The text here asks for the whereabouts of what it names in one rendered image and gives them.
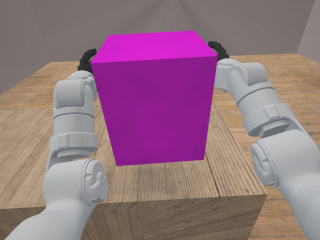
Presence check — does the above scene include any carton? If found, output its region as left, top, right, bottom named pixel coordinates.
left=90, top=30, right=218, bottom=166

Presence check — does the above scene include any robot right upper arm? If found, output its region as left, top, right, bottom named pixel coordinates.
left=250, top=129, right=320, bottom=240

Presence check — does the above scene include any pedestal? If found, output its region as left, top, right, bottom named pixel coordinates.
left=0, top=100, right=268, bottom=240

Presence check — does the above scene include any left robot forearm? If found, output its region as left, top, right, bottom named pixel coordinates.
left=42, top=70, right=98, bottom=201

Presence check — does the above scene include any robot left hand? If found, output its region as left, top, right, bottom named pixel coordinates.
left=77, top=48, right=98, bottom=91

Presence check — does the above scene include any robot right hand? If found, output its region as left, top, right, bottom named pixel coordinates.
left=208, top=41, right=229, bottom=62

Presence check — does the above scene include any right robot forearm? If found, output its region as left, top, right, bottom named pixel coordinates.
left=214, top=58, right=320, bottom=156

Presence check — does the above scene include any robot left upper arm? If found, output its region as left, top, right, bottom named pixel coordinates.
left=5, top=158, right=109, bottom=240

